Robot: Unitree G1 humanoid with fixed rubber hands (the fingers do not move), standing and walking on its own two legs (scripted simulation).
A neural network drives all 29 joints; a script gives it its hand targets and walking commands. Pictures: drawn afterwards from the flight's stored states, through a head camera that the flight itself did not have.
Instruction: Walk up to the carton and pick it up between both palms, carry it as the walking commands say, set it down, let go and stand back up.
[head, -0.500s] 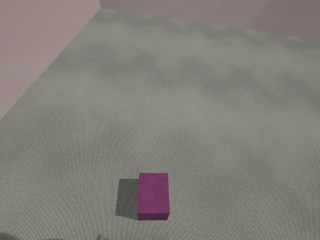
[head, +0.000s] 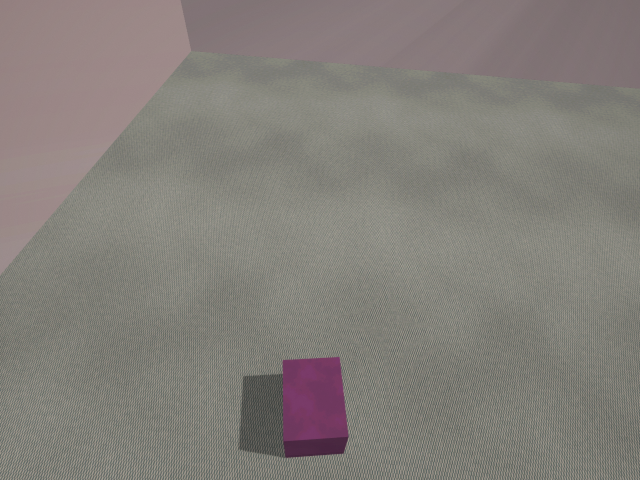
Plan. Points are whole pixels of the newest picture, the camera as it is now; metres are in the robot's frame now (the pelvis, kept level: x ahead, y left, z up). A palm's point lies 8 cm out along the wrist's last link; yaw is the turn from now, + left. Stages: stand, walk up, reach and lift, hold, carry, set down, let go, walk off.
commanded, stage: walk up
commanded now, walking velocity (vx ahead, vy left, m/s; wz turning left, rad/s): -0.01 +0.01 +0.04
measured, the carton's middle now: (313, 406) +0.45 +0.01 -0.68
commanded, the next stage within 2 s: stand in 0.26 s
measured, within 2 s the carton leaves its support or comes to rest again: neither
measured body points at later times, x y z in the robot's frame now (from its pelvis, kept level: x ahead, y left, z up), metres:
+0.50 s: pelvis +0.00 +0.02 +0.02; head +0.01 +0.02 +0.46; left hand -0.04 +0.23 -0.15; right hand -0.01 -0.20 -0.15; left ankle +0.00 +0.12 -0.73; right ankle +0.01 -0.12 -0.73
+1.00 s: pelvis -0.01 +0.01 -0.02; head +0.03 +0.01 +0.43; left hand +0.16 +0.24 -0.14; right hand +0.16 -0.22 -0.14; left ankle +0.00 +0.12 -0.73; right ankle +0.01 -0.12 -0.73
